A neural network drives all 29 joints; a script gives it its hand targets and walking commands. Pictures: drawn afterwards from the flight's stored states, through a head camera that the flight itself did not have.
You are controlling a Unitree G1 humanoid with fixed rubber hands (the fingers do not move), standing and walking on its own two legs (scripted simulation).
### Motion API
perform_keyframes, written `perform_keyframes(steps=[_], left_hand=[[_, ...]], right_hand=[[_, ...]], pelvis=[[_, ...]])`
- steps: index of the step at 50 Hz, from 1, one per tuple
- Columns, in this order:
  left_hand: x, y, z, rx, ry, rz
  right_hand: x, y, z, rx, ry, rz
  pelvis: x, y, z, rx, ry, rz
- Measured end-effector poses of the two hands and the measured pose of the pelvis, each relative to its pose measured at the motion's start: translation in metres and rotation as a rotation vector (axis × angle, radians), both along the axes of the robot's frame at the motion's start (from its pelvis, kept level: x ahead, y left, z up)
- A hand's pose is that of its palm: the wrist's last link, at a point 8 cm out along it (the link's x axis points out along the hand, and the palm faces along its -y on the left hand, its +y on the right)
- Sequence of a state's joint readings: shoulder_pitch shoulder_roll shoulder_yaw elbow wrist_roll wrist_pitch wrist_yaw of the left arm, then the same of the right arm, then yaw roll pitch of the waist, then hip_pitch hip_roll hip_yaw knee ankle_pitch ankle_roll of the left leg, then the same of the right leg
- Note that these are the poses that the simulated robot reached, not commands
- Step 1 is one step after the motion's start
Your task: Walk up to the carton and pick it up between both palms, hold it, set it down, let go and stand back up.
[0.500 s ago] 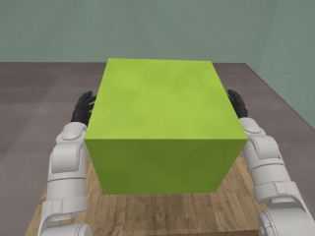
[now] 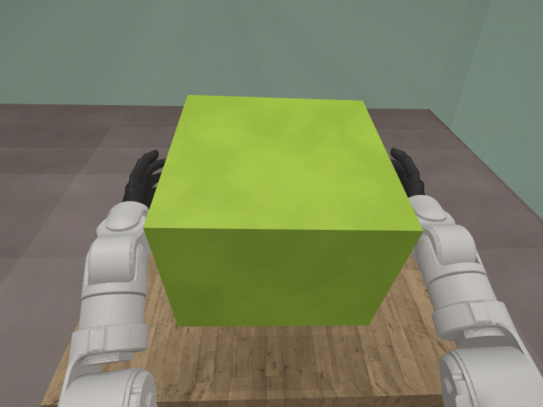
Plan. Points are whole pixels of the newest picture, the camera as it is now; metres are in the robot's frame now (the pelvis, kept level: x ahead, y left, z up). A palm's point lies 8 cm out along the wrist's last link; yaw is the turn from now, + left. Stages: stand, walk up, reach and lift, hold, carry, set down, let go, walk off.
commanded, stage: hold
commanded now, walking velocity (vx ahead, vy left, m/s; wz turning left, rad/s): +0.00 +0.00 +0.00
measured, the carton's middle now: (275, 207) +0.40 +0.00 +0.14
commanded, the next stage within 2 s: none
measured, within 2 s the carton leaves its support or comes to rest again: neither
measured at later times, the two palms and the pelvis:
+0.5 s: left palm (139, 206) +0.36 +0.20 +0.18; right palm (406, 204) +0.37 -0.19 +0.18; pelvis +0.01 +0.01 +0.00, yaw -1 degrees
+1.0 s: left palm (139, 204) +0.36 +0.20 +0.18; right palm (406, 199) +0.37 -0.19 +0.18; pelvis +0.00 +0.00 +0.00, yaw +0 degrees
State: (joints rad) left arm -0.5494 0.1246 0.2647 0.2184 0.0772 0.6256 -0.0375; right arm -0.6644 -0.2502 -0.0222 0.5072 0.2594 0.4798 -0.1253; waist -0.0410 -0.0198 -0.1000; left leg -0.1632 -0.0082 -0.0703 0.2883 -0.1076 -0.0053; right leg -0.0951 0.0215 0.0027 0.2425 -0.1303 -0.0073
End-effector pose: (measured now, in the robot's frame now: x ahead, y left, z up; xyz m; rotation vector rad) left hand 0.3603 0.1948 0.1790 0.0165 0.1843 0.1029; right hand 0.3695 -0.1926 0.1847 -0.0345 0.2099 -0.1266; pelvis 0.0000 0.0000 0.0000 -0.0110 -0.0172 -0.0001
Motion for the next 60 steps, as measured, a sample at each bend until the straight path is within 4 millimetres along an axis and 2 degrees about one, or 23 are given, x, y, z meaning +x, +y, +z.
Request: perform_keyframes(steps=[8, 21, 38, 48, 60], left_hand=[[0.007, 0.002, 0.001, 0.003, 0.006, -0.016], [-0.001, 0.004, -0.002, 0.015, -0.014, -0.006], [0.0, -0.008, 0.0, 0.015, 0.002, -0.009], [0.001, -0.001, 0.001, 0.0, -0.002, 0.001], [0.0, 0.008, 0.002, 0.023, -0.019, -0.004]], right_hand=[[0.004, 0.002, -0.002, 0.006, 0.009, -0.011], [-0.002, 0.005, -0.004, 0.03, -0.014, -0.006], [-0.003, -0.007, -0.004, 0.011, 0.001, -0.004], [0.002, 0.0, -0.001, -0.012, -0.001, 0.002], [0.002, 0.009, -0.001, 0.026, -0.018, -0.001]], pelvis=[[0.004, 0.004, 0.0, 0.001, 0.0, -0.006], [0.011, 0.011, 0.0, -0.001, -0.014, -0.007], [0.003, 0.001, 0.0, 0.0, -0.004, -0.016], [0.004, -0.001, 0.0, 0.001, -0.003, -0.005], [0.009, 0.01, 0.0, -0.001, -0.006, 0.001]])
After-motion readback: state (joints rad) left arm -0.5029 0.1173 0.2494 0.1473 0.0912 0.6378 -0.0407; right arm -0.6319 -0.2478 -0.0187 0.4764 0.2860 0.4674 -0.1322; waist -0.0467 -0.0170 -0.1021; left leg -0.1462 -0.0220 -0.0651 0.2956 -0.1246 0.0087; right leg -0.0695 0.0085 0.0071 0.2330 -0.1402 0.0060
